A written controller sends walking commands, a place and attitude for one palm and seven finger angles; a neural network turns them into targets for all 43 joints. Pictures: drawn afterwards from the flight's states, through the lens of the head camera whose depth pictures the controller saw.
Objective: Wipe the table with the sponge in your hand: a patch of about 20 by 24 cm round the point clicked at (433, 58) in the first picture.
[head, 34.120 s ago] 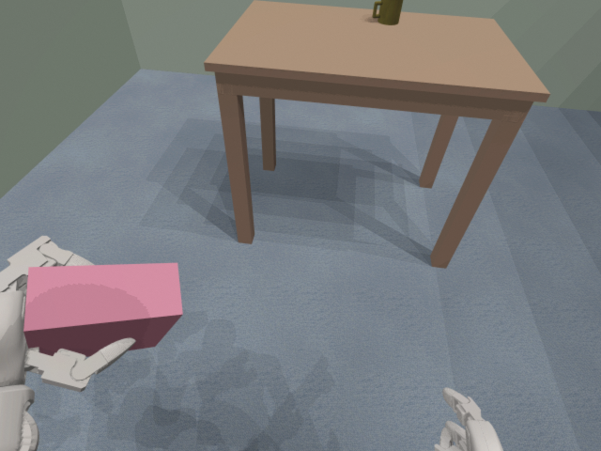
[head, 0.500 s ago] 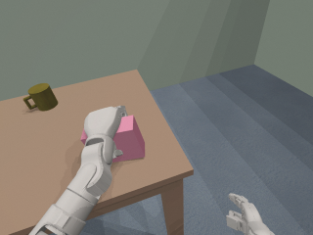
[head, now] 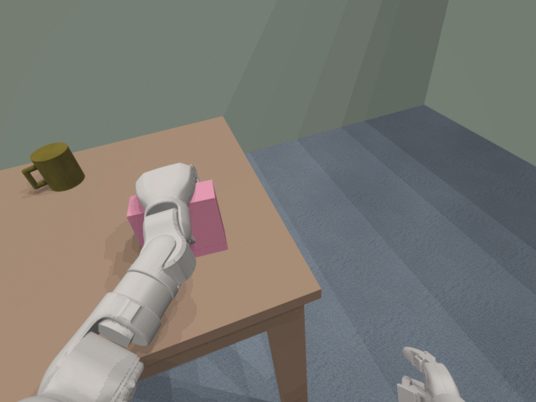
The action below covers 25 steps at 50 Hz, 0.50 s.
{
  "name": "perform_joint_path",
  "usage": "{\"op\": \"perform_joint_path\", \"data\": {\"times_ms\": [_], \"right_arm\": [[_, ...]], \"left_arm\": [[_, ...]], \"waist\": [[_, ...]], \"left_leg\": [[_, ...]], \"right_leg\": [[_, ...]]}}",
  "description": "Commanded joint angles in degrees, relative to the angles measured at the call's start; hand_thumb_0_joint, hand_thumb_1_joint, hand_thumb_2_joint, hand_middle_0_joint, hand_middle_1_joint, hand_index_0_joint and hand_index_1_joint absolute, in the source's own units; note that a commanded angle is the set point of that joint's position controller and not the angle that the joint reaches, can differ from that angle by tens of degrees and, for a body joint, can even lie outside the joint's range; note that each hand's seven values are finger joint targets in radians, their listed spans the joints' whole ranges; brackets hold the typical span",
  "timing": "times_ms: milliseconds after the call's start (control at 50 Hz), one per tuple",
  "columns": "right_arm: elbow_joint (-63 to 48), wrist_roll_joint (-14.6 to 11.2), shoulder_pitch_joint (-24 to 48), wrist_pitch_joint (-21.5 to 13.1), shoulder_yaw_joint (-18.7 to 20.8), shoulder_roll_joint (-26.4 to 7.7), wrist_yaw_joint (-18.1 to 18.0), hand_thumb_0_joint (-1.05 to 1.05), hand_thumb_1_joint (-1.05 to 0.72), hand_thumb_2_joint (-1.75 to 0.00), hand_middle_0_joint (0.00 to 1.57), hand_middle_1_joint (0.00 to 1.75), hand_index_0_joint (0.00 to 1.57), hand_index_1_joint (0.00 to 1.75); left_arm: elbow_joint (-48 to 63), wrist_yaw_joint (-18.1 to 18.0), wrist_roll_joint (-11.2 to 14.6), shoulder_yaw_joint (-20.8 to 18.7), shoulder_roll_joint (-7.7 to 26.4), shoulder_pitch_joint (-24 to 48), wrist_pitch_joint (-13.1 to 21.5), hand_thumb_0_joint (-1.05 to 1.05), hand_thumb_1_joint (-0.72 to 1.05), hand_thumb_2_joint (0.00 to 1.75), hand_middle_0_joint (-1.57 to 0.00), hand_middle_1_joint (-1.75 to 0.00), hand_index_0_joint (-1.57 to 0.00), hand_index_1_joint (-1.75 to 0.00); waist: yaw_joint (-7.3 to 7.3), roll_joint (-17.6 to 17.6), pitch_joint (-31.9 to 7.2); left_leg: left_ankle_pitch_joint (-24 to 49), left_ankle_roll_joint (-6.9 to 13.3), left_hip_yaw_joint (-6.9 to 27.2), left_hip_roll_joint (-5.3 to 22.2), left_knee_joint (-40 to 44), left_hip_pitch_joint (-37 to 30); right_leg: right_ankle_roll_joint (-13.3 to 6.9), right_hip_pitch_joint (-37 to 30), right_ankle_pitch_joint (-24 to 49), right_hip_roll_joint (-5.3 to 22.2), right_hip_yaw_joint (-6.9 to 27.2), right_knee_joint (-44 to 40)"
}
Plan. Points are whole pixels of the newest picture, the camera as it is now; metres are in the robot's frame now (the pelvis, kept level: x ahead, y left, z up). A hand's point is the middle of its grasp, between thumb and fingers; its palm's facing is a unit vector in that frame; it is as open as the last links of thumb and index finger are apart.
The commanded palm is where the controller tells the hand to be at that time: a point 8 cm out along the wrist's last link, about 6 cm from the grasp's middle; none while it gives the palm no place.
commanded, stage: wipe forward along the third lane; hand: left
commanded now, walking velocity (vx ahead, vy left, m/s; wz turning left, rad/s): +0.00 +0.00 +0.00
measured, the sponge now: (184, 232) +0.37 +0.18 +0.08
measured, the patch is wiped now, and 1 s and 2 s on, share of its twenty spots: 0.90 0.95 0.95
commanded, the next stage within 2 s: wipe back along the third lane in 0.60 s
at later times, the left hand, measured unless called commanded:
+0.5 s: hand (173, 190) +0.43 +0.21 +0.13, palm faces -0.03 -0.03 -1.00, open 9.9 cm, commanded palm +0.41 +0.22 +0.16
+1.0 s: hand (170, 191) +0.43 +0.21 +0.13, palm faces +0.07 -0.03 -1.00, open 9.9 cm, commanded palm +0.38 +0.21 +0.15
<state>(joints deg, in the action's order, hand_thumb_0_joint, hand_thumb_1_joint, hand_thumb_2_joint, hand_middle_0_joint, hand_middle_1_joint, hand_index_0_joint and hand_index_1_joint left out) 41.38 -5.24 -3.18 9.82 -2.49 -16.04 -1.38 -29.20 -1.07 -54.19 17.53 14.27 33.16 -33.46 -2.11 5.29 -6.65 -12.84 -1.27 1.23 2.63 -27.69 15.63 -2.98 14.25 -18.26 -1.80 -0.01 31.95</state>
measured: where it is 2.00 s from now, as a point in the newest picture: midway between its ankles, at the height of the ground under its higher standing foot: outside the picture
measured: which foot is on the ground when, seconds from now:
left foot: down 0.00-1.00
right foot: down 0.00-1.00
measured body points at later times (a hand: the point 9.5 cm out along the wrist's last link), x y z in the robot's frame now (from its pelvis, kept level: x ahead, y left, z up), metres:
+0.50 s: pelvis +0.01 +0.00 +0.00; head +0.00 -0.03 +0.45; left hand +0.43 +0.20 +0.18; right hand +0.14 -0.25 -0.13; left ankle +0.02 +0.17 -0.73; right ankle -0.01 -0.08 -0.73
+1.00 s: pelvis +0.01 +0.03 +0.00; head +0.00 +0.00 +0.45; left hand +0.42 +0.21 +0.18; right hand +0.16 -0.22 -0.12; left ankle +0.02 +0.17 -0.73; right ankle -0.01 -0.08 -0.73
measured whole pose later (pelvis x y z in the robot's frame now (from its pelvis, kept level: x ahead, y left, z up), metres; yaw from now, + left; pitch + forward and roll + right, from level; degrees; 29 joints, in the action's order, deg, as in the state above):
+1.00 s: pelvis +0.01 +0.03 +0.00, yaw -1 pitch +5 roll +0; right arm 42.1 -5.0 -7.7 11.7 -0.4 -15.3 0.1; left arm -42.5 -8.2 -55.2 15.4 15.0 41.2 -29.3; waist -0.4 4.2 -8.2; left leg -13.6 -1.5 0.1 1.8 -28.1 19.3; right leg -0.9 16.7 -17.3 -0.8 1.1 29.1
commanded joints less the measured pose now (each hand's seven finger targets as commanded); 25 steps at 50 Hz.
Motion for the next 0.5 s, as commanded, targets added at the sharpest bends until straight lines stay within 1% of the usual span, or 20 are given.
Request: {"op": "perform_joint_path", "data": {"times_ms": [0, 20, 60, 100, 120, 160, 180, 220, 240, 260, 280, 300, 320, 340, 360, 400, 420, 440, 460, 480], "right_arm": [[-8.6, -0.1, 10.3, -3.1, 1.9, -5.8, -1.1, 0.00, -0.90, -0.90, 0.20, 0.30, 0.20, 0.30], [-8.3, 0.0, 9.5, -3.2, 1.9, -5.7, -1.2, 0.00, -0.90, -0.90, 0.20, 0.30, 0.20, 0.30], [-8.5, 0.1, 8.7, -3.3, 1.9, -5.5, -1.4, 0.00, -0.90, -0.90, 0.20, 0.30, 0.20, 0.30], [-7.9, 0.2, 7.4, -3.4, 2.2, -5.8, -1.5, 0.00, -0.90, -0.90, 0.20, 0.30, 0.20, 0.30], [-7.9, 0.2, 7.2, -3.3, 2.3, -5.9, -1.5, 0.00, -0.90, -0.90, 0.20, 0.30, 0.20, 0.30], [-8.5, 0.2, 6.5, -3.3, 2.4, -5.4, -1.4, 0.00, -0.90, -0.90, 0.20, 0.30, 0.20, 0.30], [-7.6, 0.2, 5.8, -3.3, 2.6, -6.0, -1.5, 0.00, -0.90, -0.90, 0.20, 0.30, 0.20, 0.30], [-7.6, 0.2, 5.1, -3.3, 2.7, -6.0, -1.3, 0.00, -0.90, -0.90, 0.20, 0.30, 0.20, 0.30], [-7.7, 0.2, 4.8, -3.3, 2.8, -6.0, -1.3, 0.00, -0.90, -0.90, 0.20, 0.30, 0.20, 0.30], [-7.8, 0.0, 4.8, -3.2, 2.8, -5.7, -1.3, 0.00, -0.90, -0.90, 0.20, 0.30, 0.20, 0.30], [-7.1, 0.1, 3.9, -3.2, 2.9, -6.2, -1.3, 0.00, -0.90, -0.90, 0.20, 0.30, 0.20, 0.30], [-6.9, 0.1, 3.8, -3.2, 2.9, -6.3, -1.3, 0.00, -0.90, -0.90, 0.20, 0.30, 0.20, 0.30], [-6.6, 0.2, 3.2, -3.2, 3.0, -6.3, -1.3, 0.00, -0.90, -0.90, 0.20, 0.30, 0.20, 0.30], [-6.6, 0.2, 2.8, -3.3, 3.1, -6.2, -1.2, 0.00, -0.90, -0.90, 0.20, 0.30, 0.20, 0.30], [-7.0, 0.2, 2.9, -3.3, 3.2, -5.9, -1.3, 0.00, -0.90, -0.90, 0.20, 0.30, 0.20, 0.30], [-6.1, 0.3, 1.8, -3.3, 3.4, -6.4, -1.4, 0.00, -0.90, -0.90, 0.20, 0.30, 0.20, 0.30], [-6.2, 0.2, 1.8, -3.3, 3.4, -6.3, -1.3, 0.00, -0.90, -0.90, 0.20, 0.30, 0.20, 0.30], [-6.0, 0.3, 1.4, -3.3, 3.5, -6.3, -1.2, 0.00, -0.90, -0.90, 0.20, 0.30, 0.20, 0.30], [-6.2, 0.3, 1.5, -3.4, 3.5, -6.0, -1.2, 0.00, -0.90, -0.90, 0.20, 0.30, 0.20, 0.30], [-5.6, 0.4, 0.7, -3.2, 3.7, -6.4, -1.1, 0.00, -0.90, -0.90, 0.20, 0.30, 0.20, 0.30]], "left_arm": [[-5.5, -1.1, -3.1, -4.5, 13.6, 17.5, 0.7, 0.00, 0.10, 1.30, -1.20, -1.60, -1.20, -1.60], [-6.4, -1.0, -3.1, -4.1, 13.5, 19.2, 1.2, 0.00, 0.10, 1.30, -1.20, -1.60, -1.20, -1.60], [-7.1, -0.9, -2.9, -5.8, 15.5, 21.6, 2.6, 0.00, 0.10, 1.30, -1.20, -1.60, -1.20, -1.60], [-9.8, -1.2, -3.4, -6.1, 15.9, 20.9, 3.8, 0.00, 0.10, 1.30, -1.20, -1.60, -1.20, -1.60], [-9.9, -1.4, -3.6, -6.6, 16.5, 21.2, 4.4, 0.00, 0.10, 1.30, -1.20, -1.60, -1.20, -1.60], [-9.6, -1.3, -2.9, -6.2, 15.7, 22.9, 5.3, 0.00, 0.10, 1.30, -1.20, -1.60, -1.20, -1.60], [-11.7, -1.7, -3.6, -7.3, 17.3, 22.6, 5.6, 0.00, 0.10, 1.30, -1.20, -1.60, -1.20, -1.60], [-12.1, -1.9, -3.8, -6.2, 15.8, 23.1, 6.2, 0.00, 0.10, 1.30, -1.20, -1.60, -1.20, -1.60], [-12.2, -2.1, -3.5, -6.9, 16.5, 23.0, 6.3, 0.00, 0.10, 1.30, -1.20, -1.60, -1.20, -1.60], [-12.4, -1.9, -2.9, -6.7, 16.2, 24.8, 6.6, 0.00, 0.10, 1.30, -1.20, -1.60, -1.20, -1.60], [-14.4, -2.1, -3.4, -6.8, 16.6, 25.1, 6.8, 0.00, 0.10, 1.30, -1.20, -1.60, -1.20, -1.60], [-15.3, -2.2, -3.5, -6.9, 16.8, 25.0, 6.9, 0.00, 0.10, 1.30, -1.20, -1.60, -1.20, -1.60], [-15.5, -2.3, -3.8, -6.3, 16.1, 26.5, 7.3, 0.00, 0.10, 1.30, -1.20, -1.60, -1.20, -1.60], [-16.0, -2.4, -3.6, -6.4, 15.9, 26.7, 7.5, 0.00, 0.10, 1.30, -1.20, -1.60, -1.20, -1.60], [-15.0, -2.3, -2.9, -6.9, 16.2, 27.9, 8.0, 0.00, 0.10, 1.30, -1.20, -1.60, -1.20, -1.60], [-17.7, -2.8, -3.4, -7.4, 16.9, 27.4, 8.4, 0.00, 0.10, 1.30, -1.20, -1.60, -1.20, -1.60], [-17.4, -2.8, -3.4, -6.4, 15.9, 27.9, 8.6, 0.00, 0.10, 1.30, -1.20, -1.60, -1.20, -1.60], [-18.1, -2.9, -3.4, -6.5, 15.7, 28.7, 8.7, 0.00, 0.10, 1.30, -1.20, -1.60, -1.20, -1.60], [-17.5, -2.9, -2.9, -6.9, 15.6, 29.4, 9.1, 0.00, 0.10, 1.30, -1.20, -1.60, -1.20, -1.60], [-19.0, -3.1, -3.4, -7.0, 16.0, 28.8, 9.2, 0.00, 0.10, 1.30, -1.20, -1.60, -1.20, -1.60]], "waist": [[0.30, -11.8, -3.1], [0.53, -11.7, -3.4], [0.50, -11.6, -5.1], [0.42, -11.5, -5.2], [0.43, -10.6, -5.7], [0.89, -11.0, -7.3], [0.96, -11.5, -6.4], [1.09, -10.2, -6.9], [0.86, -10.0, -7.5], [1.43, -10.5, -7.6], [1.64, -11.6, -6.4], [1.55, -10.7, -6.0], [1.83, -10.1, -6.8], [1.81, -10.7, -7.2], [1.85, -10.9, -8.9], [2.20, -11.6, -7.9], [2.29, -10.9, -8.5], [2.50, -11.5, -8.5], [2.32, -10.4, -9.4], [2.56, -11.7, -8.9]], "left_leg": [[2.1, 3.1, -3.7, -4.0, 1.6, 0.3], [1.7, 3.1, -3.7, -4.0, 1.6, 0.5], [2.3, 3.1, -3.2, -3.9, 1.8, 1.2], [2.2, 3.2, -3.5, -3.9, 1.5, 1.2], [2.8, 3.2, -3.7, -3.9, 1.2, 1.2], [3.4, 3.3, -3.4, -3.8, 1.4, 1.8], [3.1, 3.3, -3.6, -3.6, 1.2, 1.7], [3.6, 3.4, -3.8, -3.6, 1.1, 1.5], [3.8, 3.5, -3.8, -3.7, 1.0, 1.6], [4.1, 3.4, -3.4, -3.6, 1.4, 2.0], [3.4, 3.4, -3.4, -3.5, 1.3, 2.2], [2.9, 3.5, -3.5, -3.5, 1.3, 2.3], [3.5, 3.5, -3.6, -3.5, 1.1, 2.0], [3.8, 3.6, -3.6, -3.5, 1.1, 2.0], [4.5, 3.6, -3.4, -3.5, 1.3, 1.9], [4.6, 3.7, -3.8, -3.4, 0.8, 2.1], [4.6, 3.7, -3.9, -3.4, 1.0, 2.0], [4.9, 3.7, -3.8, -3.3, 0.9, 1.9], [5.7, 3.6, -3.5, -3.3, 1.1, 1.8], [5.8, 3.7, -3.6, -3.2, 0.8, 1.7]], "right_leg": [[1.2, 0.6, 8.6, 1.3, 2.6, -9.0], [1.3, 0.7, 8.4, 1.3, 2.3, -9.0], [1.2, -0.5, 9.5, 1.4, 2.6, -8.9], [1.3, -0.1, 9.7, 1.4, 2.3, -8.6], [1.2, -0.3, 10.8, 1.4, 2.6, -8.5], [1.4, -1.6, 12.3, 1.5, 2.6, -8.6], [1.4, -0.7, 11.8, 1.4, 2.8, -8.4], [1.3, -0.3, 13.0, 1.4, 2.3, -8.3], [1.4, -0.9, 13.6, 1.4, 2.3, -8.4], [1.4, -1.1, 13.7, 1.4, 2.2, -8.5], [1.5, -0.1, 12.9, 1.2, 2.0, -8.3], [1.4, 0.6, 12.0, 1.2, 1.9, -8.5], [1.3, 0.6, 13.0, 1.2, 1.7, -8.1], [1.4, 0.3, 13.7, 1.2, 1.5, -8.2], [1.5, -1.0, 14.8, 1.3, 1.8, -8.3], [1.6, -0.3, 15.9, 1.3, 1.6, -8.0], [1.6, -0.4, 15.9, 1.3, 1.6, -8.0], [1.6, -0.2, 16.5, 1.3, 1.4, -7.9], [1.4, -0.6, 17.3, 1.2, 1.3, -7.8], [1.5, -0.3, 17.4, 1.1, 1.1, -7.5]]}}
